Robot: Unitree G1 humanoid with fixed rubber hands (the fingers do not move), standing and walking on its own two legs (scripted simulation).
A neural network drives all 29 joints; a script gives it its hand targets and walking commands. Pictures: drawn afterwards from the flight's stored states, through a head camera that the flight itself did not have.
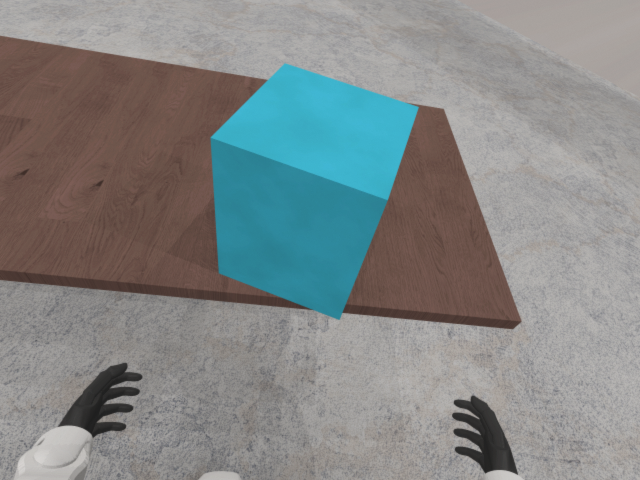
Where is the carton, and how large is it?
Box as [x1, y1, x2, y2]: [211, 63, 418, 319]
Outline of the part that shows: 285,63 211,137 219,273 339,319 386,203 418,107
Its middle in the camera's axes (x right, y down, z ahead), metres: -0.01 -0.07 +0.57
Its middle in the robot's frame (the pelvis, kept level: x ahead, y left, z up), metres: +0.48 +0.03 +0.08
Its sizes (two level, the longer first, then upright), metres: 0.210 0.200 0.250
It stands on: a table, 0.72 m high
